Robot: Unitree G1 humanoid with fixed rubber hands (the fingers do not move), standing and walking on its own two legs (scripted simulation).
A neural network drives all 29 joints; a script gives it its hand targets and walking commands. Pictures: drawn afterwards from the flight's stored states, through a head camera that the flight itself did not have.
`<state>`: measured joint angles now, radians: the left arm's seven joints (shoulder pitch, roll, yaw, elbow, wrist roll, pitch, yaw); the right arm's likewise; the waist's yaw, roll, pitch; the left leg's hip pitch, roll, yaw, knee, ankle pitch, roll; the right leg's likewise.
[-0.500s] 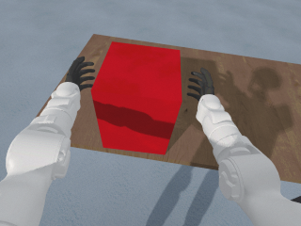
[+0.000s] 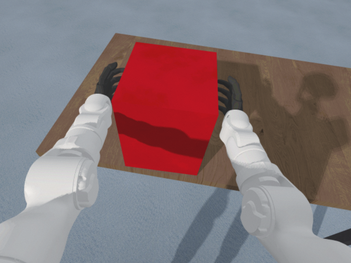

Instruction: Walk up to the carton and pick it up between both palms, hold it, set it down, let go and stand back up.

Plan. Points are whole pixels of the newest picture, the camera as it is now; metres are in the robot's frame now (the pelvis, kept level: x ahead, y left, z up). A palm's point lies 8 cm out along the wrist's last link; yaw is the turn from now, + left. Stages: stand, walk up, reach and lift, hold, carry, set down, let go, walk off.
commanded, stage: reach and lift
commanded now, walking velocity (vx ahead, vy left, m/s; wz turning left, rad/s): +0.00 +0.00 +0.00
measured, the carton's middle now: (168, 112) +0.48 +0.00 +0.06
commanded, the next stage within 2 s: none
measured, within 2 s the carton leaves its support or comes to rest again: neither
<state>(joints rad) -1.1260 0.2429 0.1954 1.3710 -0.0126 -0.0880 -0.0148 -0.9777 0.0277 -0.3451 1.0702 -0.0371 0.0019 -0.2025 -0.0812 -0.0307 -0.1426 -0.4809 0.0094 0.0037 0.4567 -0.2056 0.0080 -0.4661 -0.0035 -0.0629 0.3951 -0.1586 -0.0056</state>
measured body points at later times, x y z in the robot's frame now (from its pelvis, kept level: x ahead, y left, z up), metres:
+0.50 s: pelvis +0.02 +0.01 +0.01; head +0.05 +0.03 +0.46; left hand +0.47 +0.16 +0.12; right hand +0.43 -0.14 +0.11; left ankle +0.00 +0.11 -0.74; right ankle +0.01 -0.12 -0.74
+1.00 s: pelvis +0.03 +0.01 +0.01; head +0.06 +0.03 +0.46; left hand +0.47 +0.16 +0.12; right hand +0.43 -0.14 +0.11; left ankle +0.00 +0.11 -0.74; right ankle +0.01 -0.12 -0.74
